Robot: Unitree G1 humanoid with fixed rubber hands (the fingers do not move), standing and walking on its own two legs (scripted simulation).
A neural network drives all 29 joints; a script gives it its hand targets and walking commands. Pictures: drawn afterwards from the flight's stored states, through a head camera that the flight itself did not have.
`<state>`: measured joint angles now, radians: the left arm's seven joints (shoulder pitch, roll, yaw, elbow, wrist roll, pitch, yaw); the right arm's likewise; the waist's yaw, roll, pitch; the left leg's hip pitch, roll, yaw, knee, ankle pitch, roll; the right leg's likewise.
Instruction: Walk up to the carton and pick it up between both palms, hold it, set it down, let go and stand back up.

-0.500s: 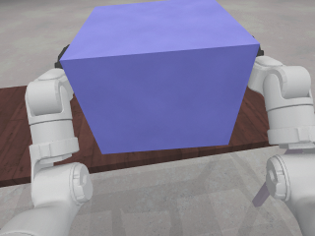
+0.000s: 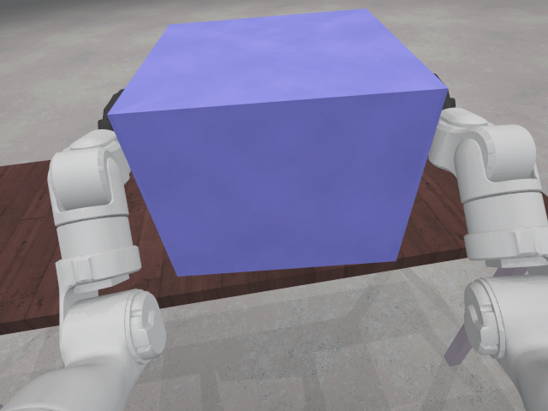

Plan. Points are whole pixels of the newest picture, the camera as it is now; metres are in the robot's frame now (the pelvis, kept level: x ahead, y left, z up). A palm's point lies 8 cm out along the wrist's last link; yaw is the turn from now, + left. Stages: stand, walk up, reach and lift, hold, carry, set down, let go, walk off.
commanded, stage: hold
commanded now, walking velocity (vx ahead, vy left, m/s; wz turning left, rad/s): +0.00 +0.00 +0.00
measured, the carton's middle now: (276, 136) +0.43 +0.00 +0.23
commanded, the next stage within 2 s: none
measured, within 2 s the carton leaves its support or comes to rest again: neither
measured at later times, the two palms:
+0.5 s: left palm (119, 143) +0.37 +0.19 +0.28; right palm (443, 123) +0.36 -0.20 +0.28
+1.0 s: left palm (121, 147) +0.37 +0.19 +0.27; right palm (442, 125) +0.36 -0.20 +0.28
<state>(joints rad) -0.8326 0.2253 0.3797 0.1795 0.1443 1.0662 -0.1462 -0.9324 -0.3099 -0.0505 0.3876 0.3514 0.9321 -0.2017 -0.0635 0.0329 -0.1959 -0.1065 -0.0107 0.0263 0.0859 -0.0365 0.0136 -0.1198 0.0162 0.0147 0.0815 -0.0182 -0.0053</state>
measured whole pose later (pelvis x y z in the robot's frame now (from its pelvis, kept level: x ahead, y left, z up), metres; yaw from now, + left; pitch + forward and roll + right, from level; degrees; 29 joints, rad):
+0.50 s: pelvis -0.01 +0.00 +0.00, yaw +0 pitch +4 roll +0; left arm -0.88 0.25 0.37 0.27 0.14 1.02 -0.15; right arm -0.97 -0.31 -0.05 0.44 0.36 0.92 -0.22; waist -0.06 0.03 -0.21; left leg -0.15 -0.01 0.03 0.12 -0.04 0.01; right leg -0.17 0.02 0.01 0.13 -0.02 -0.01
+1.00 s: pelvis -0.01 +0.00 +0.00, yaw +0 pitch +4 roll +0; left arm -0.87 0.24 0.35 0.25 0.13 1.03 -0.14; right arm -0.97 -0.32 -0.06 0.44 0.36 0.92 -0.21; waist -0.07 0.02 -0.21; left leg -0.17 -0.01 0.03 0.15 -0.05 0.01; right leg -0.17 0.02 0.01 0.13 -0.02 -0.01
